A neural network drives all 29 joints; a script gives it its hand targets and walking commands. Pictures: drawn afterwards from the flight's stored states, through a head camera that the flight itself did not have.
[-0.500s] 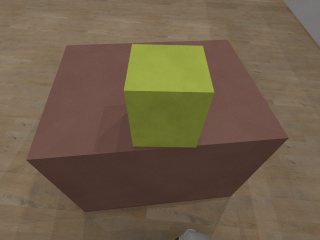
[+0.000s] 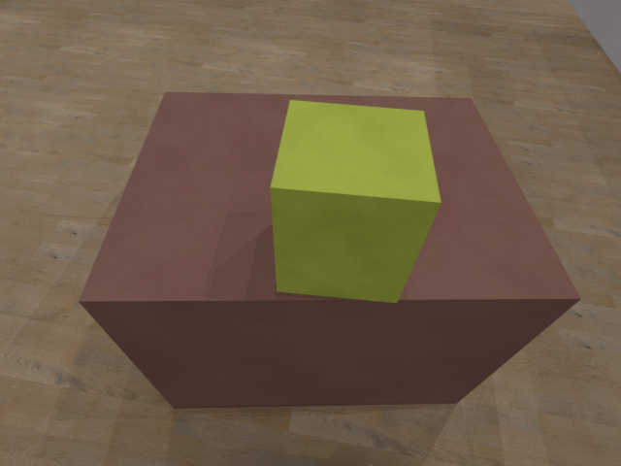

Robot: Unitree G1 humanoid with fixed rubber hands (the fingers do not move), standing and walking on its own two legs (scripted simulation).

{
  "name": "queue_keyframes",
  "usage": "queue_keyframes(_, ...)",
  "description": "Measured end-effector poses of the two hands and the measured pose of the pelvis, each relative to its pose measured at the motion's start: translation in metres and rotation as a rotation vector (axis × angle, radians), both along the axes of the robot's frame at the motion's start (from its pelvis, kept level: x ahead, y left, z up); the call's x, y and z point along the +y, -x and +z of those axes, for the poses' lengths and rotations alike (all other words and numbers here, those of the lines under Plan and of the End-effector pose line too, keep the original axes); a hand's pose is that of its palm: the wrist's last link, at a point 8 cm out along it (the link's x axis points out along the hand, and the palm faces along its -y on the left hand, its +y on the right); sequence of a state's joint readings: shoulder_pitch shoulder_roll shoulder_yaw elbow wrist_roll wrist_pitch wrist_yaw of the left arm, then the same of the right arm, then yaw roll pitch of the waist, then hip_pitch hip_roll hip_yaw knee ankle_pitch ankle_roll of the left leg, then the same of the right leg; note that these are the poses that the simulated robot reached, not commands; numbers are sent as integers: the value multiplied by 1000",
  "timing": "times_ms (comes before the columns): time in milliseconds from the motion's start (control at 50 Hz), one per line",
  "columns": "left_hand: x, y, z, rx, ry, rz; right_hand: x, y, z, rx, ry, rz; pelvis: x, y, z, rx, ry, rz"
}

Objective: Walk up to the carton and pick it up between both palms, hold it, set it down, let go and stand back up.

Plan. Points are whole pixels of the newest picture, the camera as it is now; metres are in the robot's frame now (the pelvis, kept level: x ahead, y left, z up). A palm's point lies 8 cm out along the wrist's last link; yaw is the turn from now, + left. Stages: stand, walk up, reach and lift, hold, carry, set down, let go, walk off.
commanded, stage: walk up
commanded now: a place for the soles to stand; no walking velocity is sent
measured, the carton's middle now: (346, 206) +0.51 -0.05 +0.02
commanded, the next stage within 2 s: none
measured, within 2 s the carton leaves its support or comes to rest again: neither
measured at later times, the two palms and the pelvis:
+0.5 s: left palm out of the picture +0.02 +0.23 -0.12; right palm out of the picture +0.10 -0.25 -0.13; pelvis +0.08 +0.00 +0.01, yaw -1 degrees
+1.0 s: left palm (111, 454) +0.17 +0.27 -0.13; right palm out of the picture +0.15 -0.22 -0.12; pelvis +0.10 +0.03 +0.00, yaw -9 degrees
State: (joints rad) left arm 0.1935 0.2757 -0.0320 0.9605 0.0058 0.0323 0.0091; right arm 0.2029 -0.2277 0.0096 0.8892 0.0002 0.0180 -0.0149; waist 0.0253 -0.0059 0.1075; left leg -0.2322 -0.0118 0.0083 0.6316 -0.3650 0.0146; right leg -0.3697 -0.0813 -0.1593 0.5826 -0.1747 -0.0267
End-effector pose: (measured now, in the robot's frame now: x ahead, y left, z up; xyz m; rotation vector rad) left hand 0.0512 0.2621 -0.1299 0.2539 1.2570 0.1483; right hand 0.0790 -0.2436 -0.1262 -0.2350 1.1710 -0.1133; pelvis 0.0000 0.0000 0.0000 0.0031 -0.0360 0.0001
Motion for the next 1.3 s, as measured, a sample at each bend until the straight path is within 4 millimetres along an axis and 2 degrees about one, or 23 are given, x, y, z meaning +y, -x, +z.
queue_keyframes(60,-4,5,2,5,6,-8,4,11,-1,22,-17,6,-1,-1,2,1,-1,-1)
queue_keyframes(120,-11,12,8,30,24,-19,6,30,3,55,-39,-17,-3,-11,9,9,-1,-9)
queue_keyframes(220,-27,17,7,49,33,-32,-9,65,-5,179,-36,-50,-13,-30,6,4,-3,-16)
queue_keyframes(300,-39,23,6,71,30,14,-20,68,-12,250,-29,-48,-18,-45,2,-2,5,-9)
queue_keyframes(380,-42,36,12,130,27,63,-21,45,-6,246,-17,-10,-15,-57,8,0,2,0)
queue_keyframes(440,-41,41,14,172,36,81,-17,15,-1,195,-9,3,-10,-67,11,0,2,-7)
queue_keyframes(500,-36,34,9,200,53,75,-6,-18,-1,126,-4,-4,-2,-76,9,-6,3,-19)
queue_keyframes(540,-29,23,0,200,67,62,2,-38,-4,76,3,-8,6,-82,3,-10,16,-26)
queue_keyframes(600,-17,-5,-10,166,76,34,18,-61,-5,29,-1,-23,14,-89,-1,-14,6,-38)
queue_keyframes(680,-10,-47,-10,86,74,-4,34,-86,0,-7,-28,-26,19,-95,2,-10,3,-59)
queue_keyframes(760,-4,-79,-4,22,66,-49,40,-103,5,-49,-43,-31,23,-98,5,4,0,-79)
queue_keyframes(820,1,-97,0,-3,51,-81,38,-107,6,-68,-44,-46,26,-100,6,7,-4,-95)
queue_keyframes(900,7,-113,3,-20,33,-111,31,-98,5,-57,-32,-80,27,-100,5,8,-8,-118)
queue_keyframes(980,8,-122,5,-24,23,-138,22,-78,3,-18,-15,-117,28,-99,5,9,-12,-142)
queue_keyframes(1160,4,-126,4,0,19,-201,10,-26,-2,76,4,-194,27,-95,4,9,-24,-197)
queue_keyframes(1300,-1,-131,5,-1,11,-243,7,-2,-6,110,-3,-235,25,-90,2,7,-30,-234)
